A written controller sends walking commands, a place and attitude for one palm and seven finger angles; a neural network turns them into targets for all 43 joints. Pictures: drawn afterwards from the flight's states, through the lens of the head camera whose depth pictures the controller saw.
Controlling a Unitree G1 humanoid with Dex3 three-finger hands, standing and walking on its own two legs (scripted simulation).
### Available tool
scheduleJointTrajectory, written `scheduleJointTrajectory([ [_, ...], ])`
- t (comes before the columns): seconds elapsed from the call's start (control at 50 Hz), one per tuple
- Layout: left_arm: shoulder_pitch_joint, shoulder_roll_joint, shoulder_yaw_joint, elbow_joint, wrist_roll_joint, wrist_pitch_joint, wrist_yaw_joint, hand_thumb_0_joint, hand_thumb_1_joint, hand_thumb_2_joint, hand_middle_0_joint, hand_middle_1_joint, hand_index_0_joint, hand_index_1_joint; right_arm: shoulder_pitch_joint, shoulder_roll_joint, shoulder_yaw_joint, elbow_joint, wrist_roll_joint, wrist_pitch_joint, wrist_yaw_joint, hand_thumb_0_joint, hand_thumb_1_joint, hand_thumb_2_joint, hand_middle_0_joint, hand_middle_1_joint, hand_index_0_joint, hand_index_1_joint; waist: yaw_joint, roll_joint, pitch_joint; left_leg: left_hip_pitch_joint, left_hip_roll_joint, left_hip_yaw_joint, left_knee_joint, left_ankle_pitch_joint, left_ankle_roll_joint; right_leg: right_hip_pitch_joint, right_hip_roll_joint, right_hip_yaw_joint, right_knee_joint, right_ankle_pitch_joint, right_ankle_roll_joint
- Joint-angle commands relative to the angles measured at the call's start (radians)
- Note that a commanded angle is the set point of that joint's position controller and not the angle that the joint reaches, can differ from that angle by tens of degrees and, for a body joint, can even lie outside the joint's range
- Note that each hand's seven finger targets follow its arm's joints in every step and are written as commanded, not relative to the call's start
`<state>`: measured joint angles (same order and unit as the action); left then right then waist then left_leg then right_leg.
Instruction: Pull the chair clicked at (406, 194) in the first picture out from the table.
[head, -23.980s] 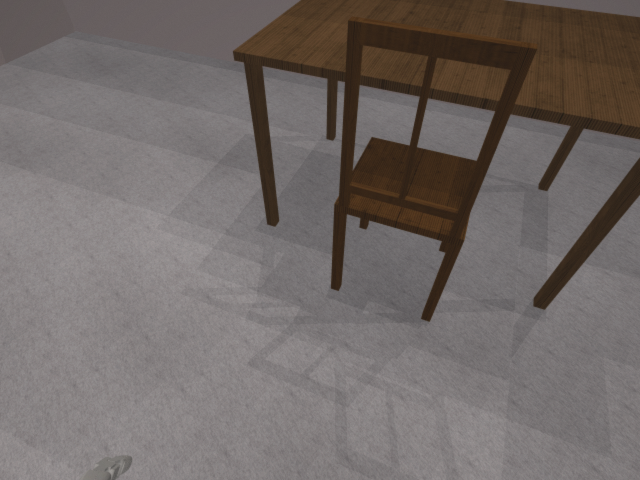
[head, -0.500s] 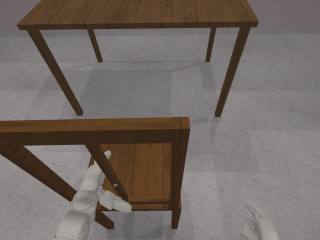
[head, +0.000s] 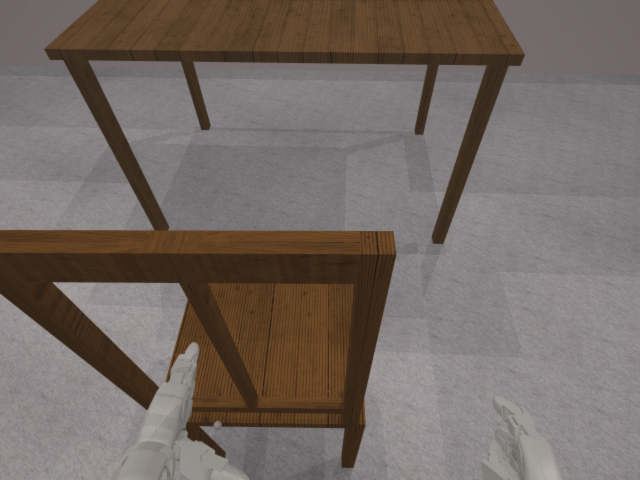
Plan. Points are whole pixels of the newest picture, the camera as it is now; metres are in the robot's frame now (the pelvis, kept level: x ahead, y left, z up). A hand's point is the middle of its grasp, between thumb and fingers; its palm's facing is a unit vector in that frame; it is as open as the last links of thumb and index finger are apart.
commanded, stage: draw the fingers out of the gap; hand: left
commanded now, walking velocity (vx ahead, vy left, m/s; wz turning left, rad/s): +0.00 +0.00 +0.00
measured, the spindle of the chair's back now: (230, 356) +0.28 +0.12 +0.00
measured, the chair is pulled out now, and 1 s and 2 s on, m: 0.58 0.58 0.58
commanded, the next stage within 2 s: draw the hand back to the body in 0.38 s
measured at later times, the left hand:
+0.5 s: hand out of the picture +0.14 +0.13 -0.02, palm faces -0.05 -0.98 -0.19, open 17.5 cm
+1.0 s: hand (136, 457) +0.15 +0.17 +0.08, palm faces +0.03 -0.99 -0.11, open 17.4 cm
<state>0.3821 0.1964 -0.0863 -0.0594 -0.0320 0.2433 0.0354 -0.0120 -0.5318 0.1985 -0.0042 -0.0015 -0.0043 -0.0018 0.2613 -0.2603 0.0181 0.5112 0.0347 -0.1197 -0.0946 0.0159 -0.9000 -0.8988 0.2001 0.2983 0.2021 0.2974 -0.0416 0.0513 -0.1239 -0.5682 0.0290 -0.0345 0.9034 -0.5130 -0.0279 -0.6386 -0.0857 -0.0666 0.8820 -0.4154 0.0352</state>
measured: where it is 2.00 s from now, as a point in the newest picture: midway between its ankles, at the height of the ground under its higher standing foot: outside the picture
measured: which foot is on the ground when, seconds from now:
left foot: down 0.00-1.00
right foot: down 0.00-1.00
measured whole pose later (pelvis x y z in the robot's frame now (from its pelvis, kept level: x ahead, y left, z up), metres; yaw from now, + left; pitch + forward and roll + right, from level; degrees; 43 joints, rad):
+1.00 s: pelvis -0.02 +0.00 -0.02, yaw +0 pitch +8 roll -2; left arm 0.68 0.26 0.12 -0.40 -0.27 -0.15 -0.15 -0.02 -0.52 0.21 -0.01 0.00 -0.01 -0.01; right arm 0.24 -0.20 -0.01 0.53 0.08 -0.20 -0.11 0.02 -0.90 -0.90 0.20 0.30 0.20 0.30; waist 0.01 0.08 -0.13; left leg -0.62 0.04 -0.05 1.03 -0.55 -0.03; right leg -0.68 -0.07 -0.08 0.98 -0.44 0.03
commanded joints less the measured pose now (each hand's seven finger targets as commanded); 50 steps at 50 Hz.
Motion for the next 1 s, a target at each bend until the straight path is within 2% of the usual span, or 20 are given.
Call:
scheduleJointTrajectory([
  [0.0,-0.034,0.093,0.037,-0.266,0.016,-0.061,0.01,0.0,-0.55,0.2,0.0,0.0,0.0,0.0,-0.064,-0.12,-0.045,-0.162,-0.004,-0.07,-0.014,0.0,-0.9,-0.9,0.2,0.3,0.2,0.3,-0.011,-0.05,-0.132,0.014,-0.023,0.018,-0.113,0.32,0.038,0.142,0.023,-0.023,-0.096,0.265,-0.046],
  [0.16,0.105,0.048,-0.021,-0.353,0.033,-0.047,0.022,0.0,-0.55,0.2,0.0,0.0,0.0,0.0,-0.078,-0.104,-0.04,-0.198,-0.007,-0.08,-0.017,0.0,-0.9,-0.9,0.2,0.3,0.2,0.3,0.005,-0.039,-0.14,0.004,-0.024,0.003,-0.105,0.305,0.034,0.119,0.023,-0.033,-0.069,0.214,-0.047],
  [0.24,0.133,0.063,-0.016,-0.355,0.046,-0.028,0.028,0.0,-0.55,0.2,0.0,0.0,0.0,0.0,-0.084,-0.102,-0.037,-0.21,-0.007,-0.072,-0.019,0.0,-0.9,-0.9,0.2,0.3,0.2,0.3,0.002,-0.059,-0.095,-0.035,-0.026,0.001,-0.101,0.235,0.036,0.088,0.027,-0.031,-0.074,0.145,-0.046],
  [0.3,0.173,0.074,-0.007,-0.383,0.052,-0.023,0.033,0.0,-0.55,0.2,0.0,0.0,0.0,0.0,-0.092,-0.098,-0.038,-0.225,-0.009,-0.068,-0.023,0.0,-0.9,-0.9,0.2,0.3,0.2,0.3,0.013,-0.048,-0.093,-0.049,-0.027,-0.001,-0.1,0.214,0.037,0.086,0.029,-0.027,-0.074,0.117,-0.05],
  [0.36,0.214,0.065,-0.013,-0.424,0.047,-0.029,0.032,0.0,-0.55,0.2,0.0,0.0,0.0,0.0,-0.084,-0.093,-0.039,-0.237,-0.007,-0.068,-0.025,0.0,-0.9,-0.9,0.2,0.3,0.2,0.3,0.013,-0.059,-0.118,-0.044,-0.028,0.002,-0.088,0.23,0.039,0.092,0.03,-0.025,-0.066,0.137,-0.048],
  [0.4,0.254,0.069,-0.011,-0.447,0.046,-0.031,0.032,0.0,-0.55,0.2,0.0,0.0,0.0,0.0,-0.087,-0.089,-0.041,-0.241,-0.007,-0.07,-0.026,0.0,-0.9,-0.9,0.2,0.3,0.2,0.3,0.021,-0.029,-0.124,-0.047,-0.03,0.0,-0.086,0.247,0.037,0.1,0.031,-0.024,-0.061,0.148,-0.053],
  [0.48,0.31,0.056,-0.025,-0.455,0.043,-0.044,0.021,0.0,-0.55,0.2,0.0,0.0,0.0,0.0,-0.082,-0.083,-0.043,-0.242,-0.004,-0.073,-0.028,0.0,-0.9,-0.9,0.2,0.3,0.2,0.3,0.012,-0.058,-0.109,-0.065,-0.03,0.002,-0.069,0.244,0.041,0.085,0.033,-0.026,-0.056,0.153,-0.049],
  [0.5,0.217,-0.014,0.012,-0.586,-0.09,-0.177,0.013,0.0,-0.55,0.2,0.0,0.0,0.0,0.0,-0.072,-0.083,-0.046,-0.232,-0.003,-0.101,-0.033,0.0,-0.9,-0.9,0.2,0.3,0.2,0.3,0.002,-0.127,-0.068,-0.086,-0.038,-0.005,-0.035,0.249,0.034,0.041,0.046,-0.046,-0.048,0.183,-0.049],
  [0.52,0.264,0.023,0.029,-0.536,-0.08,-0.241,0.003,0.0,-0.55,0.2,0.0,0.0,0.0,0.0,-0.064,-0.084,-0.051,-0.203,-0.005,-0.122,-0.03,0.0,-0.9,-0.9,0.2,0.3,0.2,0.3,0.017,-0.105,-0.107,-0.081,-0.039,0.002,-0.023,0.253,0.033,0.047,0.046,-0.037,-0.03,0.178,-0.052],
  [0.56,0.305,0.062,0.088,-0.56,-0.102,-0.307,-0.007,0.0,-0.55,0.2,0.0,0.0,0.0,0.0,-0.054,-0.079,-0.055,-0.19,-0.001,-0.138,-0.026,0.0,-0.9,-0.9,0.2,0.3,0.2,0.3,0.035,-0.047,-0.143,-0.068,-0.038,0.001,-0.024,0.278,0.027,0.06,0.044,-0.037,-0.014,0.184,-0.055],
  [0.62,0.313,0.048,0.089,-0.582,-0.115,-0.416,-0.033,0.0,-0.55,0.2,0.0,0.0,0.0,0.0,-0.057,-0.069,-0.064,-0.164,0.005,-0.159,-0.01,0.0,-0.9,-0.9,0.2,0.3,0.2,0.3,0.041,0.017,-0.142,-0.054,-0.033,0.001,-0.012,0.32,0.017,0.038,0.042,-0.039,0.014,0.198,-0.06],
  [0.68,0.3,0.029,0.072,-0.55,-0.121,-0.523,-0.077,0.0,-0.55,0.2,0.0,0.0,0.0,0.0,-0.076,-0.063,-0.071,-0.149,0.007,-0.164,0.013,0.0,-0.9,-0.9,0.2,0.3,0.2,0.3,0.034,-0.009,-0.099,-0.099,-0.026,-0.002,0.011,0.289,0.014,-0.005,0.045,-0.037,0.035,0.173,-0.058],
  [0.72,0.291,0.057,0.102,-0.506,-0.128,-0.583,-0.121,0.0,-0.55,0.2,0.0,0.0,0.0,0.0,-0.093,-0.066,-0.08,-0.136,0.009,-0.161,0.023,0.0,-0.9,-0.9,0.2,0.3,0.2,0.3,0.029,-0.056,-0.086,-0.145,-0.022,-0.001,0.03,0.247,0.017,-0.012,0.045,-0.026,0.039,0.144,-0.058],
  [0.74,0.31,0.07,0.122,-0.487,-0.135,-0.595,-0.145,0.0,-0.55,0.2,0.0,0.0,0.0,0.0,-0.101,-0.069,-0.083,-0.142,0.012,-0.156,0.027,0.0,-0.9,-0.9,0.2,0.3,0.2,0.3,0.035,-0.072,-0.093,-0.156,-0.022,0.002,0.028,0.219,0.019,-0.004,0.045,-0.021,0.034,0.117,-0.058],
  [0.78,0.34,0.11,0.177,-0.505,-0.151,-0.564,-0.176,0.0,-0.55,0.2,0.0,0.0,0.0,0.0,-0.117,-0.073,-0.087,-0.169,0.021,-0.142,0.023,0.0,-0.9,-0.9,0.2,0.3,0.2,0.3,0.051,-0.061,-0.138,-0.138,-0.023,0.012,0.005,0.194,0.026,0.054,0.038,-0.008,0.008,0.096,-0.055],
  [0.8,0.359,0.141,0.221,-0.514,-0.162,-0.536,-0.182,0.0,-0.55,0.2,0.0,0.0,0.0,0.0,-0.133,-0.073,-0.088,-0.178,0.027,-0.137,0.019,0.0,-0.9,-0.9,0.2,0.3,0.2,0.3,0.069,-0.015,-0.163,-0.122,-0.027,0.016,-0.005,0.201,0.029,0.101,0.033,0.006,-0.009,0.101,-0.058],
  [0.82,0.361,0.145,0.239,-0.548,-0.177,-0.513,-0.187,0.0,-0.55,0.2,0.0,0.0,0.0,0.0,-0.133,-0.067,-0.085,-0.187,0.033,-0.133,0.013,0.0,-0.9,-0.9,0.2,0.3,0.2,0.3,0.067,-0.011,-0.178,-0.098,-0.027,0.018,-0.019,0.206,0.03,0.12,0.031,0.002,-0.02,0.111,-0.054],
  [0.9,0.293,0.165,0.308,-0.605,-0.243,-0.46,-0.172,0.0,-0.514,0.218,-0.005,-0.008,-0.005,-0.008,-0.146,-0.057,-0.071,-0.18,0.045,-0.134,-0.02,0.0,-0.9,-0.9,0.2,0.3,0.2,0.3,0.057,-0.06,-0.127,-0.078,-0.021,0.009,-0.05,0.19,0.034,0.152,0.038,0.002,-0.082,0.082,-0.05],
  [0.94,0.261,0.161,0.318,-0.591,-0.267,-0.467,-0.175,0.0,-0.441,0.252,-0.015,-0.023,-0.015,-0.023,-0.135,-0.061,-0.064,-0.158,0.046,-0.148,-0.03,0.0,-0.9,-0.9,0.2,0.3,0.2,0.3,0.045,-0.094,-0.079,-0.072,-0.018,0.002,-0.064,0.183,0.034,0.146,0.042,0.0,-0.111,0.065,-0.045],
  [0.98,0.225,0.159,0.311,-0.578,-0.276,-0.477,-0.189,0.0,-0.369,0.287,-0.025,-0.037,-0.025,-0.037,-0.129,-0.07,-0.058,-0.139,0.047,-0.169,-0.035,0.0,-0.9,-0.9,0.2,0.3,0.2,0.3,0.036,-0.084,-0.044,-0.05,-0.014,0.0,-0.079,0.162,0.035,0.133,0.043,0.004,-0.14,0.027,-0.042],
])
